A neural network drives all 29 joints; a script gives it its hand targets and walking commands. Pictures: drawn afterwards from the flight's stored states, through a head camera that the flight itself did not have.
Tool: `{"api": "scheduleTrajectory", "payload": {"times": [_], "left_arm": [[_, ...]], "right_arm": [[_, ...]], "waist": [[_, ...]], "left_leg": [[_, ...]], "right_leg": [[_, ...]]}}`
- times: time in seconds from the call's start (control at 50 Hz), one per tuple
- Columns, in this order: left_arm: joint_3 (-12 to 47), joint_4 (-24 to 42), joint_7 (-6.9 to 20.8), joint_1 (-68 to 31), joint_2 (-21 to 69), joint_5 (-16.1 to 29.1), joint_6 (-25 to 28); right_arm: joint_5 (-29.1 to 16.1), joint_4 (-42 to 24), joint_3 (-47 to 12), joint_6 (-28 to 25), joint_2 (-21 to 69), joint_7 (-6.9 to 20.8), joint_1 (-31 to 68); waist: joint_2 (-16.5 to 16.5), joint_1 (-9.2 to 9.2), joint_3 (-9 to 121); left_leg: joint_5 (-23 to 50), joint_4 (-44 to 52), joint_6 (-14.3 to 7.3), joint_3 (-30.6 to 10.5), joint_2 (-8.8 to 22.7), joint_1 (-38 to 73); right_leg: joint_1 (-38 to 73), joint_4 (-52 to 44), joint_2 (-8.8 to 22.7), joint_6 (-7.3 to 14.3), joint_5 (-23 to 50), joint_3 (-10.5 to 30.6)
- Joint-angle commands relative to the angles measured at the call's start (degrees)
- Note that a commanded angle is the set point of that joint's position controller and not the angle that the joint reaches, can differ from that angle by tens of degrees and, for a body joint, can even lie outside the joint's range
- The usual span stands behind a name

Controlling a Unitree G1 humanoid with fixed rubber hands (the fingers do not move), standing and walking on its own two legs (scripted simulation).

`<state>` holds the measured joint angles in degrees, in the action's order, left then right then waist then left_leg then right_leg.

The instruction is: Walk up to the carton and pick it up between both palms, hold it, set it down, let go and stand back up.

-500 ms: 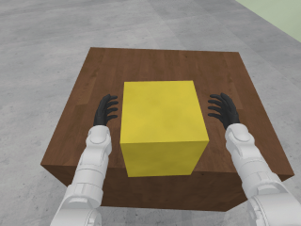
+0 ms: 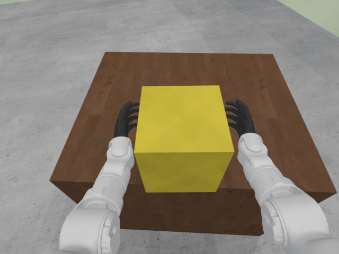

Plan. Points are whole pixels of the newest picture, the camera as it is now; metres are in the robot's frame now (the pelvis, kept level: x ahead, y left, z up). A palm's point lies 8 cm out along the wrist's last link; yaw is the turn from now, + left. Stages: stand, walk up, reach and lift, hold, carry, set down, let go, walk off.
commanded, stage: reach and lift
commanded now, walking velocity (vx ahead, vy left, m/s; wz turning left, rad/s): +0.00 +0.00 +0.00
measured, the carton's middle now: (180, 141) +0.39 -0.01 +0.00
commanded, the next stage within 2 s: none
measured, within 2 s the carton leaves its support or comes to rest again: neither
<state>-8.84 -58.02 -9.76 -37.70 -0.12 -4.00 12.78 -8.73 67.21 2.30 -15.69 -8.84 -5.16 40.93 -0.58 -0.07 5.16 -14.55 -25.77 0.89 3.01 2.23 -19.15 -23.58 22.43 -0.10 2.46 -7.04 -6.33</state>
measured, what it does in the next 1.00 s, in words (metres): stands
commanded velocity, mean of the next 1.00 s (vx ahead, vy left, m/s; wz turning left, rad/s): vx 0.00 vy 0.00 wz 0.00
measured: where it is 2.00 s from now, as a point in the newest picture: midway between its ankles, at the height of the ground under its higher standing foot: outside the picture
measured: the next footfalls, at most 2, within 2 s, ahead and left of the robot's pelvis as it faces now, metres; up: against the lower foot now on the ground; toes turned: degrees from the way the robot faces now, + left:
none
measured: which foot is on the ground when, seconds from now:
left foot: down 0.00-1.00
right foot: down 0.00-1.00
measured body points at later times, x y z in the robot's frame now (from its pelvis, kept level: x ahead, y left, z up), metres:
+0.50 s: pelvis +0.00 -0.01 +0.00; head +0.04 -0.01 +0.45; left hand +0.40 +0.13 +0.05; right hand +0.41 -0.16 +0.04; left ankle -0.03 +0.12 -0.74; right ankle +0.04 -0.09 -0.74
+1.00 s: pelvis +0.00 +0.00 +0.00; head +0.05 +0.00 +0.45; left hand +0.40 +0.13 +0.05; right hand +0.41 -0.16 +0.05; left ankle -0.03 +0.12 -0.74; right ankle +0.04 -0.09 -0.74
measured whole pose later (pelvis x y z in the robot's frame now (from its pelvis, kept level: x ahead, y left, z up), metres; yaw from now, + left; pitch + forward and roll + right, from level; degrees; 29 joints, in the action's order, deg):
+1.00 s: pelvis +0.00 +0.00 +0.00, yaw +0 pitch +7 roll +0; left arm -18.8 -52.2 -8.7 -36.5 3.8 -16.1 12.8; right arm 6.1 64.4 16.8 -16.6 -1.8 -6.3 41.1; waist -0.1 -0.6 2.3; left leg -13.6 -23.4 1.0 2.7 2.6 -17.0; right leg -20.9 19.0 -0.8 2.8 -5.6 -6.5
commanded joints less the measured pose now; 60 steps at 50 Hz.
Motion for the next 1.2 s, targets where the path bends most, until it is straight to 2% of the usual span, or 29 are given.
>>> {"api": "scheduleTrajectory", "payload": {"times": [0.0, 0.14, 0.32, 0.74, 0.86, 0.94, 0.96, 1.0, 1.04, 1.12, 1.18], "left_arm": [[0.57, 5.61, -0.19, -18.69, -0.31, -0.93, 1.76], [-0.28, 5.23, -0.54, -20.15, 1.10, -2.35, 0.85], [-1.85, 6.48, 0.01, -19.81, 2.46, -4.44, 0.78], [-3.77, 9.01, 0.33, -16.72, 6.41, -9.02, 0.75], [-4.67, 9.52, 0.76, -15.60, 9.18, -11.36, 1.05], [-6.15, 10.44, 2.64, -15.30, 15.13, -15.22, 1.13], [-6.08, 10.70, 3.78, -15.43, 18.79, -16.69, 1.13], [-2.48, 10.37, 7.67, -16.54, 33.09, -19.29, 1.21], [-0.15, 10.00, 9.75, -14.13, 38.23, -20.56, 1.00], [0.72, 12.04, 10.74, -11.15, 36.63, -21.96, -1.21], [0.72, 13.32, 11.56, -9.33, 36.25, -22.34, -3.42]], "right_arm": [[1.74, -5.00, 2.45, -1.41, -3.42, -0.63, 17.82], [4.56, -5.12, 4.96, -0.30, -0.78, -1.48, 19.02], [8.03, -6.37, 7.33, -0.67, 2.28, -2.42, 18.92], [11.52, -6.56, 9.30, -1.64, 7.35, -2.03, 15.75], [13.95, -6.44, 10.52, -2.05, 10.33, -1.36, 14.38], [18.74, -6.78, 12.71, -2.71, 17.08, 0.42, 13.34], [20.93, -6.95, 13.23, -3.04, 21.05, 1.41, 13.16], [26.68, -7.70, 11.41, -3.95, 35.84, 4.93, 14.02], [30.45, -9.51, 10.40, -4.85, 40.61, 7.21, 12.11], [29.83, -9.18, 7.85, -4.78, 40.92, 7.66, 8.18], [29.15, -9.64, 6.71, -4.68, 40.62, 7.39, 6.75]], "waist": [[0.52, -1.14, 20.08], [0.24, -1.16, 19.39], [1.45, -1.40, 20.09], [0.51, -1.02, 16.56], [0.48, -1.12, 14.77], [0.23, -1.64, 13.58], [0.06, -2.11, 13.12], [-0.09, -3.50, 12.87], [-0.40, -4.23, 14.04], [0.52, -4.36, 8.94], [0.79, -4.21, 4.70]], "left_leg": [[13.60, 2.27, 1.57, -2.36, -2.06, -2.30], [10.93, 2.78, 1.10, -1.91, -2.14, -3.79], [12.40, 2.76, 0.79, -1.59, -2.32, -3.94], [12.57, 3.87, -0.02, -1.22, -1.96, -2.25], [12.64, 4.45, -0.11, -1.34, -1.81, -0.99], [12.14, 5.60, -0.16, -1.27, -1.88, 0.11], [12.32, 6.06, -0.07, -1.37, -1.91, 0.73], [12.62, 7.14, 0.20, -1.96, -1.91, 2.73], [14.44, 7.62, 0.61, -2.33, -1.87, 4.52], [14.38, 9.10, 0.51, -2.11, -1.98, 2.47], [11.14, 10.73, -0.05, -2.08, -2.13, 1.51]], "right_leg": [[19.13, 0.80, -1.53, -0.56, 8.98, 6.94], [18.72, 0.23, -1.46, -0.50, 5.49, 6.81], [21.01, 0.10, -1.56, -0.80, 7.95, 6.63], [21.12, -1.66, -1.62, -0.69, 7.51, 6.41], [20.78, -2.46, -1.59, -0.57, 7.44, 6.09], [21.82, -3.55, -1.33, -0.64, 7.85, 5.47], [22.33, -3.95, -1.22, -0.67, 8.50, 5.13], [23.73, -4.93, -0.87, -0.76, 10.59, 3.88], [26.39, -4.96, -0.71, -0.99, 14.82, 2.89], [32.25, -4.32, -0.23, -2.07, 20.59, 2.83], [33.51, -4.92, 0.22, -2.53, 19.36, 2.79]]}}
